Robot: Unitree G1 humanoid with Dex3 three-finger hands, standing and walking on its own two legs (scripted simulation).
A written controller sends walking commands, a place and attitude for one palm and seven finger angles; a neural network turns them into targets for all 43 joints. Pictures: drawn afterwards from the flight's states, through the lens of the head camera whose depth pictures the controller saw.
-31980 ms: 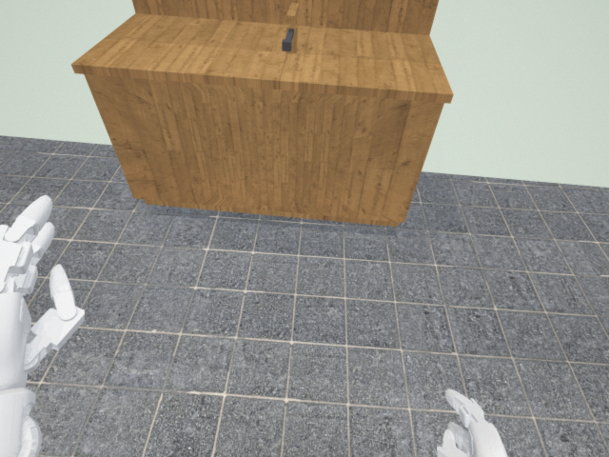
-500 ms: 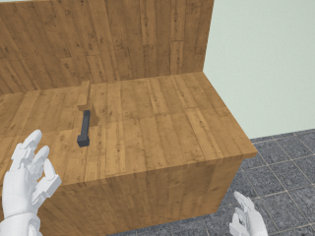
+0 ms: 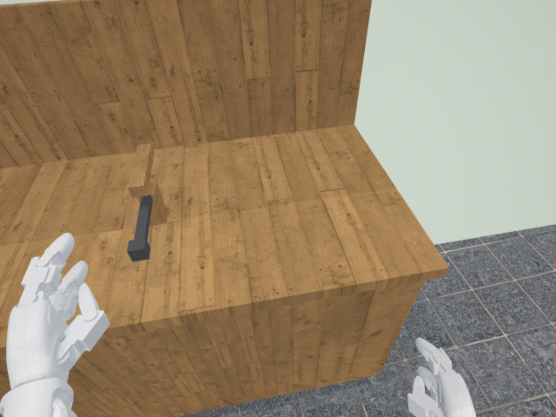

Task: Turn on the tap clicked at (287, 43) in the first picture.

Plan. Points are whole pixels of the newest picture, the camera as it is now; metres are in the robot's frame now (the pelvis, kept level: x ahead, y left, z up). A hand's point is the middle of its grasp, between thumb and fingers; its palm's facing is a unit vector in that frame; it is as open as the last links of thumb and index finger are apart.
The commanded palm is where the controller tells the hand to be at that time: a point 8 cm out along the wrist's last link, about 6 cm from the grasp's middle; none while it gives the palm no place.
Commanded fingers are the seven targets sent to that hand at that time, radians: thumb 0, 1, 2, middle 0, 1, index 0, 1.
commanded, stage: reach beside the lever's end, fingers flat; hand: left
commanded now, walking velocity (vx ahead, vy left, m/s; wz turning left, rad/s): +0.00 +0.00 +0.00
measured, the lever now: (139, 249) +0.35 +0.29 +0.04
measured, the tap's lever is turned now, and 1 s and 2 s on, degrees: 0 0 0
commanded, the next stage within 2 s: none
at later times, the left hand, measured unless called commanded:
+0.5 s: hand (104, 298) +0.22 +0.26 +0.10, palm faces +0.49 -0.86 -0.10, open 7.4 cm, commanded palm +0.18 +0.30 +0.11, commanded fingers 0.00 0.90 0.90 -0.19 -0.28 -0.19 -0.28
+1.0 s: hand (113, 286) +0.25 +0.27 +0.08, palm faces +0.50 -0.86 -0.10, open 7.6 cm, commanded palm +0.21 +0.31 +0.08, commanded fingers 0.00 0.90 0.90 -0.17 -0.21 -0.17 -0.21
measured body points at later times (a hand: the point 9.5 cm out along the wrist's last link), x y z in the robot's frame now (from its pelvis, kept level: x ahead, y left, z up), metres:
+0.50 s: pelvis +0.01 +0.01 +0.00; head +0.01 -0.01 +0.45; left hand +0.19 +0.30 +0.11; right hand +0.20 -0.22 -0.09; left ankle +0.02 +0.13 -0.72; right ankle +0.02 -0.07 -0.72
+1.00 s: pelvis +0.00 +0.02 -0.01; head +0.02 +0.00 +0.44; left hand +0.22 +0.32 +0.08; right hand +0.18 -0.22 -0.10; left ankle +0.02 +0.13 -0.72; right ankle +0.02 -0.07 -0.72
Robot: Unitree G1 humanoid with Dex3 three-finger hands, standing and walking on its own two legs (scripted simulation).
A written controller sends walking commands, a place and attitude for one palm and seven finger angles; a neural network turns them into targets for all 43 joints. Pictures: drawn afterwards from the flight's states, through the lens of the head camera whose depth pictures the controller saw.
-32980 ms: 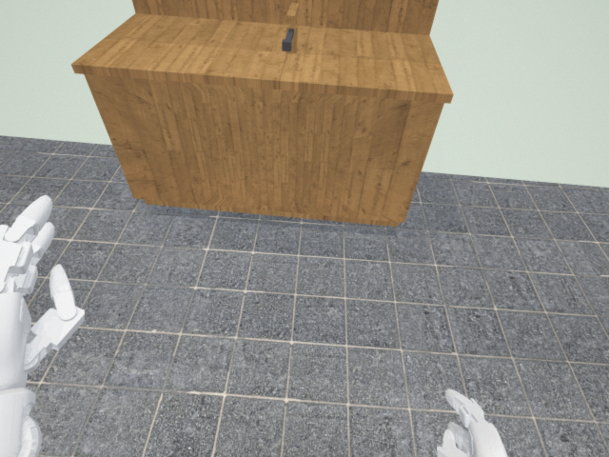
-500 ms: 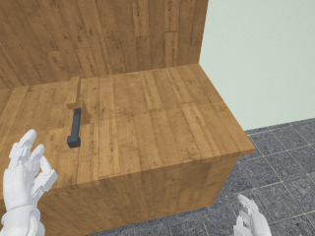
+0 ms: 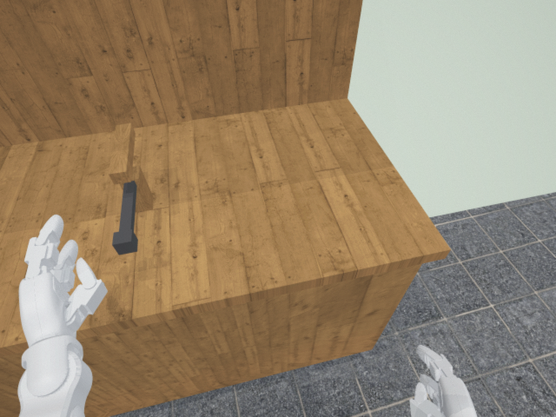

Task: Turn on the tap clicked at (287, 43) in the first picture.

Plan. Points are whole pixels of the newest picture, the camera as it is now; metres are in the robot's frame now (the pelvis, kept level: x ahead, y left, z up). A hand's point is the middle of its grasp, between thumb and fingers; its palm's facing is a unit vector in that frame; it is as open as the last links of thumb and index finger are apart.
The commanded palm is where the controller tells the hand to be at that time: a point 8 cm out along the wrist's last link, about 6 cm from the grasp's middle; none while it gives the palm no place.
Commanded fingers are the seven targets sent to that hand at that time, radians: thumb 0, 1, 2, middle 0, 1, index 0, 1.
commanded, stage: reach beside the lever's end, fingers flat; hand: left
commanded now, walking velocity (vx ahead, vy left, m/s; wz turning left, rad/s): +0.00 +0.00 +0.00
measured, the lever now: (125, 242) +0.35 +0.28 +0.04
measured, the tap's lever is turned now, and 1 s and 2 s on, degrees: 0 0 7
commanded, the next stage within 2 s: push the lever round in 1.12 s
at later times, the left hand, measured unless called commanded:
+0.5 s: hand (111, 267) +0.29 +0.27 +0.06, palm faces +0.53 -0.84 -0.11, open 7.7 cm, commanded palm +0.25 +0.32 +0.06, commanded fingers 0.00 0.90 0.90 -0.15 -0.15 -0.15 -0.15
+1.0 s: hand (107, 259) +0.32 +0.30 +0.04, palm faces +0.54 -0.84 -0.10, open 7.8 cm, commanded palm +0.27 +0.33 +0.04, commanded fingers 0.00 0.90 0.90 -0.15 -0.15 -0.15 -0.15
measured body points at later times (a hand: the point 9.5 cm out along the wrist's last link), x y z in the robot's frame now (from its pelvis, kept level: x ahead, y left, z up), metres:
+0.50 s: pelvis +0.00 -0.01 -0.01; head +0.04 -0.02 +0.44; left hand +0.26 +0.32 +0.07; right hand +0.16 -0.25 -0.11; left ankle +0.02 +0.11 -0.71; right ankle +0.02 -0.09 -0.71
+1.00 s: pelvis +0.00 +0.00 -0.02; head +0.06 +0.00 +0.43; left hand +0.28 +0.34 +0.05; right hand +0.13 -0.26 -0.13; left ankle +0.02 +0.11 -0.71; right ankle +0.02 -0.09 -0.71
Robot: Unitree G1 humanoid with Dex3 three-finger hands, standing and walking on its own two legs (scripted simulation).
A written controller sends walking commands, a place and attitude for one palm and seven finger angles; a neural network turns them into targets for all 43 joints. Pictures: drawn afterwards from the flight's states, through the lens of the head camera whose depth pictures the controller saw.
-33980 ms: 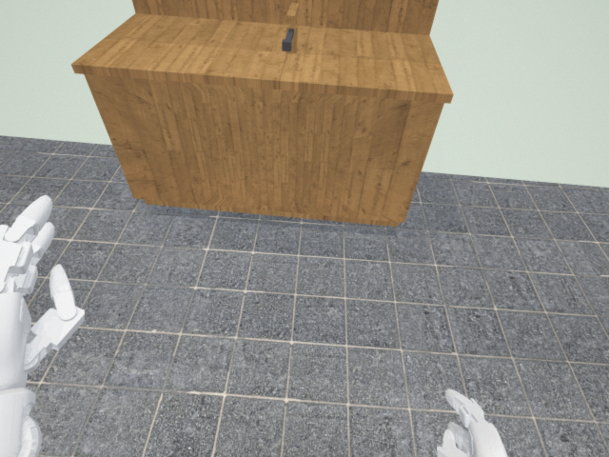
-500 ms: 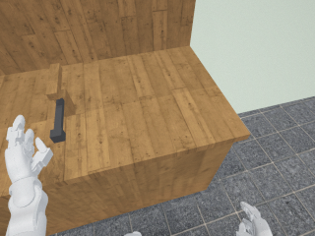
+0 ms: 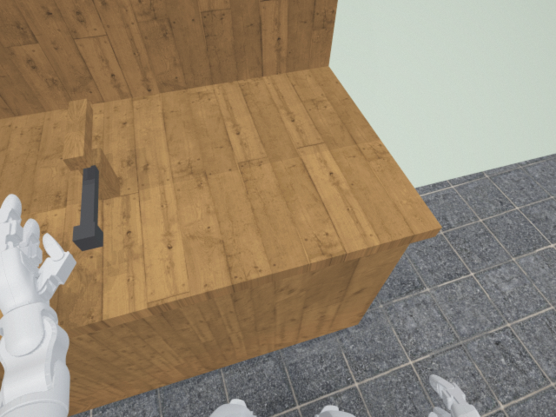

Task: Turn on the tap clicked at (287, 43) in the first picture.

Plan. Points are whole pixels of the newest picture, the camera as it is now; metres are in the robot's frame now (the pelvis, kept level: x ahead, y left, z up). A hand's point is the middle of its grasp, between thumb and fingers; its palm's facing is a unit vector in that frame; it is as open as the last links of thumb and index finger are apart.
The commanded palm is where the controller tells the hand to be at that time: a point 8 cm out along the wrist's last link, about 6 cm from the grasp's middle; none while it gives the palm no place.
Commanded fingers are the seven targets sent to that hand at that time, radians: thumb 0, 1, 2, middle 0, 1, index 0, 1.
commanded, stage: reach beside the lever's end, fingers flat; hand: left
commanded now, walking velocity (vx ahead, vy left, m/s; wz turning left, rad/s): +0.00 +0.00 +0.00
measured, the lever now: (88, 236) +0.34 +0.29 +0.06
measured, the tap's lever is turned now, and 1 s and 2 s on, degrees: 0 7 29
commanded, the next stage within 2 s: push the lever round in 0.12 s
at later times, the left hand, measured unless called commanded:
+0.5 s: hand (81, 259) +0.31 +0.29 +0.05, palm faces +0.53 -0.84 -0.08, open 7.8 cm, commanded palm +0.26 +0.32 +0.06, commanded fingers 0.00 0.90 0.90 -0.15 -0.15 -0.15 -0.15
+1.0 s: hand (103, 260) +0.31 +0.26 +0.06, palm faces +0.54 -0.84 -0.08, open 7.7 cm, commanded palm +0.27 +0.29 +0.06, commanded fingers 0.00 0.90 0.90 -0.15 -0.15 -0.15 -0.15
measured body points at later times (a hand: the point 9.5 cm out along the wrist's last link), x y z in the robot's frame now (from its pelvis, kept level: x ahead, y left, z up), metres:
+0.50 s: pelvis +0.00 +0.01 +0.00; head +0.05 +0.01 +0.45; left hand +0.27 +0.33 +0.06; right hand +0.15 -0.23 -0.10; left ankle +0.01 +0.12 -0.69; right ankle +0.02 -0.09 -0.69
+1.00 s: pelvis +0.00 +0.00 +0.00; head +0.04 +0.00 +0.45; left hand +0.27 +0.30 +0.07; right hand +0.15 -0.24 -0.11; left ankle +0.01 +0.12 -0.69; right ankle +0.02 -0.09 -0.69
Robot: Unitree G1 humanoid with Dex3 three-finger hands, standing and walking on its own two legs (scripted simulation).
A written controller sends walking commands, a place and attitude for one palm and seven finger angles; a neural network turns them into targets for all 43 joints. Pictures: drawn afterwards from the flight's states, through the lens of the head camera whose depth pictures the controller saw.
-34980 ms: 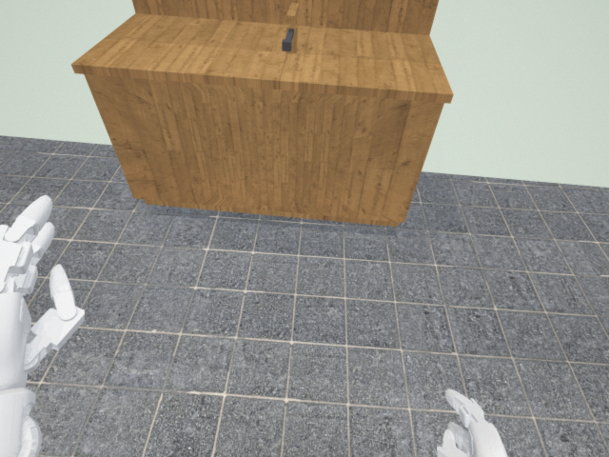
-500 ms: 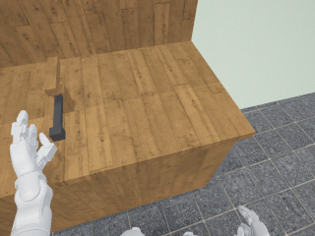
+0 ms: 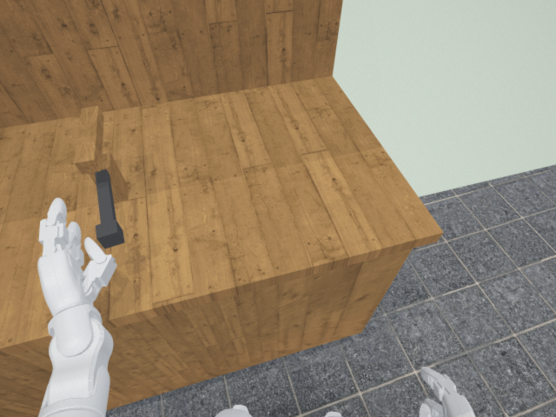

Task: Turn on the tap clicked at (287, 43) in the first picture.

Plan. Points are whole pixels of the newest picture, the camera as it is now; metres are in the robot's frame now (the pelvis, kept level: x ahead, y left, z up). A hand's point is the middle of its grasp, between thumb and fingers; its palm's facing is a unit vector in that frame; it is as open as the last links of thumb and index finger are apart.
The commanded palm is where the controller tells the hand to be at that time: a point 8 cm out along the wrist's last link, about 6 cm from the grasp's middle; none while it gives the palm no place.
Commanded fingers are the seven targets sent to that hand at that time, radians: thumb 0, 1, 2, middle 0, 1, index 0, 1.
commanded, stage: push the lever round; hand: left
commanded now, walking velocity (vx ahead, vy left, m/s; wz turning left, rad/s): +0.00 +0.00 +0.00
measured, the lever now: (110, 234) +0.35 +0.27 +0.06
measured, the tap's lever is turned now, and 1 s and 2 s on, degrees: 7 29 59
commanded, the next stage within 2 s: none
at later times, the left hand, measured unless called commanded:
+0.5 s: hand (138, 252) +0.32 +0.22 +0.06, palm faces +0.62 -0.78 -0.07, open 7.6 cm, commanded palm +0.28 +0.25 +0.06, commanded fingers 0.00 0.90 0.90 -0.15 -0.15 -0.15 -0.15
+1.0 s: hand (159, 239) +0.35 +0.20 +0.06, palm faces +0.70 -0.71 -0.07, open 7.7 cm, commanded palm +0.31 +0.22 +0.06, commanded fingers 0.00 0.90 0.90 -0.15 -0.15 -0.15 -0.15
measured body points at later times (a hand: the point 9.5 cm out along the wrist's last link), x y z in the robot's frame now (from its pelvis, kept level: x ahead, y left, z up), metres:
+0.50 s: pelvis +0.00 -0.01 +0.00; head +0.03 -0.02 +0.45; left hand +0.28 +0.26 +0.07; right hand +0.15 -0.25 -0.11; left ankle +0.02 +0.12 -0.69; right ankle +0.02 -0.09 -0.69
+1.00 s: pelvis +0.00 -0.01 +0.00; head +0.03 -0.01 +0.45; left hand +0.30 +0.23 +0.06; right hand +0.15 -0.25 -0.11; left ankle +0.02 +0.12 -0.69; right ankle +0.02 -0.09 -0.69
